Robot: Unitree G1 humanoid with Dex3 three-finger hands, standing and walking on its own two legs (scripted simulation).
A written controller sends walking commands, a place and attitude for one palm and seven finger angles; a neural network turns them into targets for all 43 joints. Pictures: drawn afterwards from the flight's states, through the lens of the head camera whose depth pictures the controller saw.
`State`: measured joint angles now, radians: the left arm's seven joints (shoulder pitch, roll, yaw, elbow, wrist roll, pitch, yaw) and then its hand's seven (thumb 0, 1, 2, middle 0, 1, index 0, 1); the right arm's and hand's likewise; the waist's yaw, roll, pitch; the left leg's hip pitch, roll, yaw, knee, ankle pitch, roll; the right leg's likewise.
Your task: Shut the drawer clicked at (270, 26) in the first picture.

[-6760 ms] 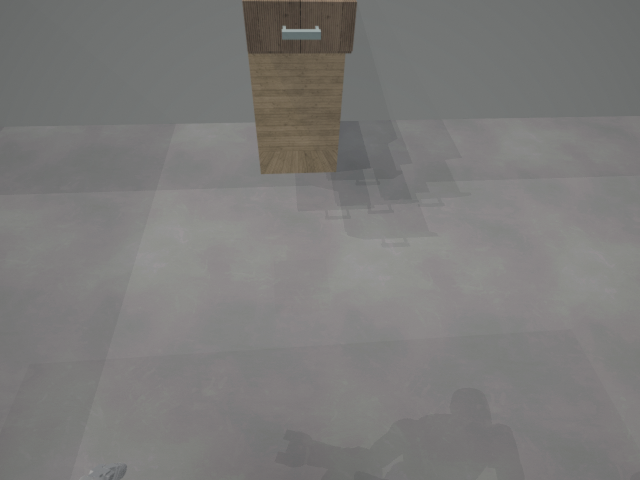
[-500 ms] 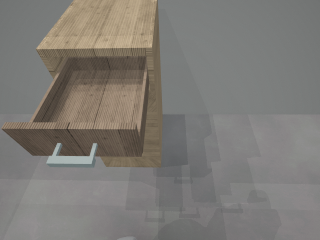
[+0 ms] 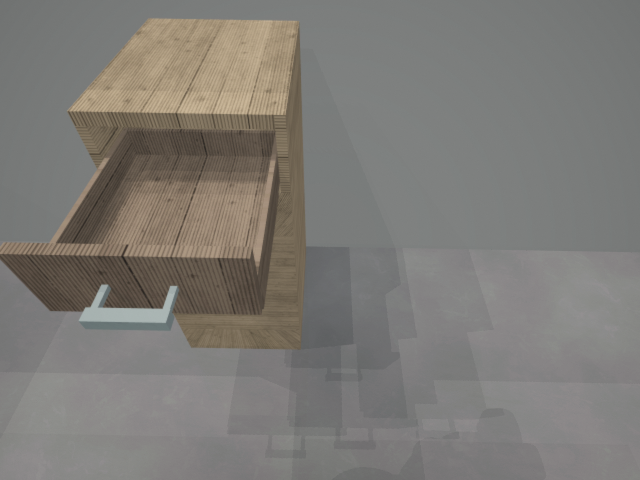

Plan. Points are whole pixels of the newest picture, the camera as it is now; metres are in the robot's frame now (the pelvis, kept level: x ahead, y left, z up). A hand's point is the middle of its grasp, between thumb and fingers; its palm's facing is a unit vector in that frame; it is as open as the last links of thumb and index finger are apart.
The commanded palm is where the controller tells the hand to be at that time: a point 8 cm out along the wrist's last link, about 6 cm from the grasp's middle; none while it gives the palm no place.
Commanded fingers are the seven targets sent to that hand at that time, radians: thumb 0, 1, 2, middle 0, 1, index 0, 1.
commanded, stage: look again from close up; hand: left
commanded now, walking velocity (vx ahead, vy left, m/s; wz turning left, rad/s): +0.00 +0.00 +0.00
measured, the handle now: (133, 305) +0.33 +0.28 +0.02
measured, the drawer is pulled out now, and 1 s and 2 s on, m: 0.29 0.29 0.29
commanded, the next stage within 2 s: raise the hand and make a fist in 0.58 s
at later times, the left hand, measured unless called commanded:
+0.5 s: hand out of the picture +0.00 +0.23 -0.18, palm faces +0.03 -0.98 -0.19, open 7.4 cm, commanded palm none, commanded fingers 0.00 0.90 0.90 -0.20 -0.30 -0.20 -0.30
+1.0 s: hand (143, 442) +0.17 +0.22 -0.02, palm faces +0.05 -1.00 +0.01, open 6.7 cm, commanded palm +0.11 +0.28 -0.03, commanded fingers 0.00 0.90 0.90 -0.54 -0.67 -0.54 -0.67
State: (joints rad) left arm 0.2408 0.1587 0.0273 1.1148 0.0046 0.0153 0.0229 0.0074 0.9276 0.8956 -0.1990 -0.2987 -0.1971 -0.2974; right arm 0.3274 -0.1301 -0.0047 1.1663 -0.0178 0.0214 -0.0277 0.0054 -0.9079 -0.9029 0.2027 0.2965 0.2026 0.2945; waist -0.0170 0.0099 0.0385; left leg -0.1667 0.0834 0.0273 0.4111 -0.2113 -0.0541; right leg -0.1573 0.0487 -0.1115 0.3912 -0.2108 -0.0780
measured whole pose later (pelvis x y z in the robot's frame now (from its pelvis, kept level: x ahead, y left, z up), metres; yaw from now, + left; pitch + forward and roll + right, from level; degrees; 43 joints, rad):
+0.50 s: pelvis +0.00 +0.06 +0.00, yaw +0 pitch -1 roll +0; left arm 0.31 0.14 0.00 1.09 0.02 -0.01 0.03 0.01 0.92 0.90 -0.20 -0.30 -0.20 -0.30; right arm 0.32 -0.14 0.02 1.09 -0.02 -0.03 -0.03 0.02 -0.93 -0.90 0.20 0.30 0.20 0.29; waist 0.00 0.01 0.01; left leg -0.18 -0.03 0.07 0.47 -0.27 0.05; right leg -0.21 -0.05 -0.07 0.48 -0.25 0.01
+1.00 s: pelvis -0.01 +0.06 -0.05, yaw -1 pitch +8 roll +0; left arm 0.54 0.13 0.10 0.05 -0.19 -0.50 -0.17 0.01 0.93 0.90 -0.35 -0.47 -0.29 -0.44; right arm 0.19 -0.25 -0.07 0.59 0.01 -0.29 0.03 0.02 -0.91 -0.90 0.20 0.30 0.20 0.29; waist -0.02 -0.03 -0.13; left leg -0.61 0.00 0.07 0.90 -0.44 0.04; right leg -0.63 -0.04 -0.05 0.90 -0.41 0.00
